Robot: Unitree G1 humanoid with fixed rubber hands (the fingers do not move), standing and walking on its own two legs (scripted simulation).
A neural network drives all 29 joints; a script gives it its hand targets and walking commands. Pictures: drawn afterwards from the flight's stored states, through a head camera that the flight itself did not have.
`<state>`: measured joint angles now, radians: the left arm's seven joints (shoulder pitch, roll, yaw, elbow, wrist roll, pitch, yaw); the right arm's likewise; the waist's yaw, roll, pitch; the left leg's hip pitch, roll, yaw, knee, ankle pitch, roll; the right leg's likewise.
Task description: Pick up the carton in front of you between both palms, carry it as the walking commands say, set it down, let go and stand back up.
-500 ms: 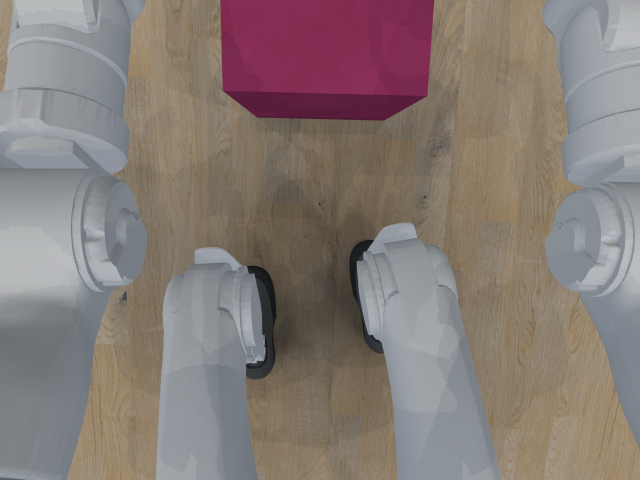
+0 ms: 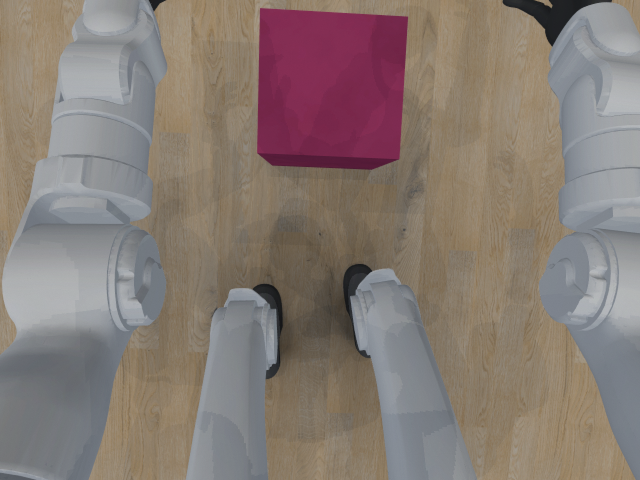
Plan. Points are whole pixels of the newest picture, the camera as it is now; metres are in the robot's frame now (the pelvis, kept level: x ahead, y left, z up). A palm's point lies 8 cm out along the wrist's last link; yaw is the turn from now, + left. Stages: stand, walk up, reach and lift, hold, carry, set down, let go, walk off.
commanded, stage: set down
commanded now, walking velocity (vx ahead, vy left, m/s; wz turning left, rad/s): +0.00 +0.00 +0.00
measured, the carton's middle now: (327, 105) +0.54 -0.07 -0.43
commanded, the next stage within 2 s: let go in 0.18 s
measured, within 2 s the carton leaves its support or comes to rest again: neither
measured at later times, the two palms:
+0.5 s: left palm (35, 69) +0.49 +0.14 +0.01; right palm out of the picture +0.45 -0.27 +0.01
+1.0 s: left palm out of the picture +0.33 +0.21 +0.11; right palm out of the picture +0.28 -0.24 +0.12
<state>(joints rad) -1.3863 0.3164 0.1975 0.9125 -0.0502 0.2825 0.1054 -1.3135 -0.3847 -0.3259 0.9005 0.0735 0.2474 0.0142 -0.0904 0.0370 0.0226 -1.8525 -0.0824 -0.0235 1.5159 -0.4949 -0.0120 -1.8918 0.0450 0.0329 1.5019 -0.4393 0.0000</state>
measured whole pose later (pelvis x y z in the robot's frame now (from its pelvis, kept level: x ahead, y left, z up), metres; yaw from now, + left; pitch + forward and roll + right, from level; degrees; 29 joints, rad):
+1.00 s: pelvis +0.08 +0.00 +0.20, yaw -2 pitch +16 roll +0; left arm -0.01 0.17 0.10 0.53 0.04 0.00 0.00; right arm 0.03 -0.19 -0.09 0.52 0.01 -0.01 0.08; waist -0.04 -0.01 -0.02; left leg -0.56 -0.04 -0.06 0.56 -0.28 0.01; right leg -0.59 0.04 0.05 0.54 -0.23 -0.01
